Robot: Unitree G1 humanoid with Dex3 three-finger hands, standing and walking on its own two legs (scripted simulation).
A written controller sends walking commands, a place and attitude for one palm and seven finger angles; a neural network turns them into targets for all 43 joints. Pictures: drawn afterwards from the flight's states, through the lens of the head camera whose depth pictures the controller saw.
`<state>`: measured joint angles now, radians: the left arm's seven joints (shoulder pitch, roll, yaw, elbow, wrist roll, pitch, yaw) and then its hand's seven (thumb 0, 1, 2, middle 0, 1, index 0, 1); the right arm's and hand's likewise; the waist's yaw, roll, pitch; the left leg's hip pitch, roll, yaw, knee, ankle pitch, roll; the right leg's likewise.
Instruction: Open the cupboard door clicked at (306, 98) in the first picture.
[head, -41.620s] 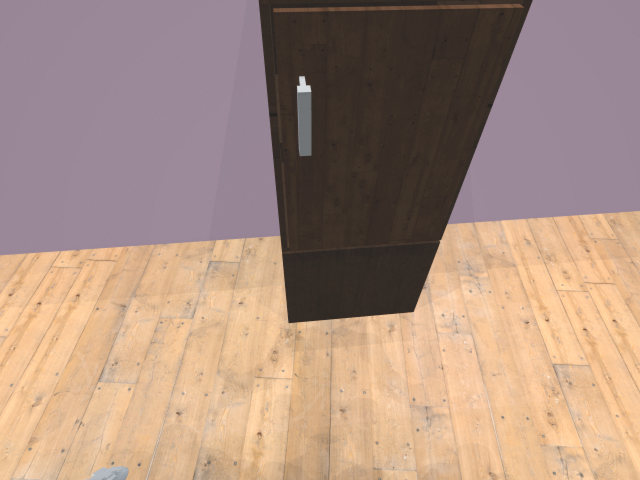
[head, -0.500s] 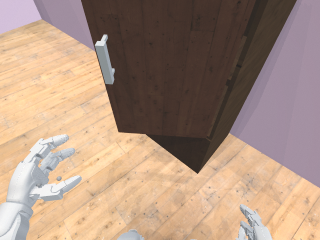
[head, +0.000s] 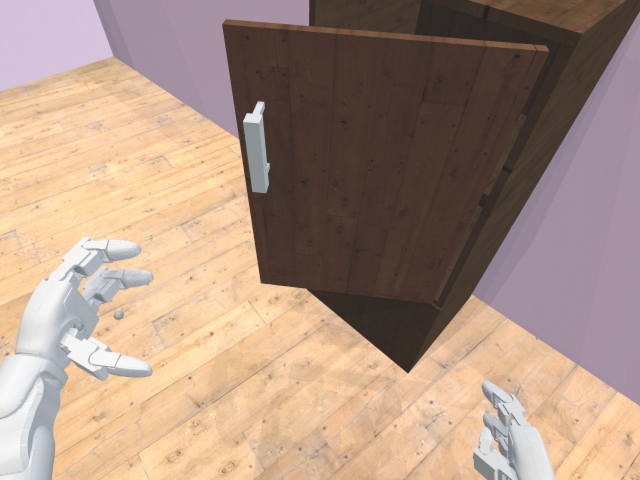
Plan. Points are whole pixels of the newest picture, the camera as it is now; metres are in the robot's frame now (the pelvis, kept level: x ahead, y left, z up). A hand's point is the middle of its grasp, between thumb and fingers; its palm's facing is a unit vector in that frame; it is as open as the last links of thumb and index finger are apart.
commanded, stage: raise the hand with hooked fingers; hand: left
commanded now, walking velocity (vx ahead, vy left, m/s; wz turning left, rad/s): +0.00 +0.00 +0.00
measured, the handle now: (260, 148) +0.56 +0.15 +0.11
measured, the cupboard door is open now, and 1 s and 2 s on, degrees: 37 37 37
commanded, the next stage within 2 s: move the hooked fingers beside the handle in 0.82 s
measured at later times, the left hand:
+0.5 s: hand (100, 269) +0.29 +0.27 +0.13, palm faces +0.02 -1.00 -0.04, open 14.0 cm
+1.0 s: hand (128, 270) +0.30 +0.24 +0.13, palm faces +0.03 -1.00 -0.03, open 14.0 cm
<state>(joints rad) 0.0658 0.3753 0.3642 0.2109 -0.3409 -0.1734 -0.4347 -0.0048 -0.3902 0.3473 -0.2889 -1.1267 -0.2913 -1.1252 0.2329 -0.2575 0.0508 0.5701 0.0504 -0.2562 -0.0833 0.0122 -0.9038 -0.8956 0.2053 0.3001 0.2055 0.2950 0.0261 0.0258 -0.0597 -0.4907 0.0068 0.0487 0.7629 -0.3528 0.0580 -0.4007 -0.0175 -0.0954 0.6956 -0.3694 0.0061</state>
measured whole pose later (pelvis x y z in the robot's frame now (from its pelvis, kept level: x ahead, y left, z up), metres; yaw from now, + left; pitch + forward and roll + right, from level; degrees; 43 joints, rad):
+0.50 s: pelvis +0.00 -0.01 +0.01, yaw +0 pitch +2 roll -2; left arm -0.12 0.47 0.44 0.39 -0.34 -0.07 -0.52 -0.01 -0.50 0.30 -0.30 -1.20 -0.30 -1.20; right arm 0.28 -0.28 0.06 0.61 0.06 -0.23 -0.10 0.01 -0.90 -0.90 0.21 0.30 0.21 0.30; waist 0.02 0.04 -0.03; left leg -0.38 0.00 0.05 0.63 -0.29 0.05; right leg -0.30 -0.01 -0.09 0.58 -0.31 0.00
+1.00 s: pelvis +0.00 -0.03 +0.01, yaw +0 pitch +2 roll -1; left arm -0.12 0.43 0.44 0.41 -0.34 -0.11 -0.50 -0.01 -0.50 0.30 -0.30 -1.20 -0.30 -1.20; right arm 0.26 -0.28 0.05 0.62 0.07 -0.24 -0.11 0.01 -0.90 -0.90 0.21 0.30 0.21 0.30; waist 0.02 0.04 -0.04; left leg -0.37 0.02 0.05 0.63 -0.29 0.02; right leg -0.31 0.01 -0.09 0.60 -0.33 -0.03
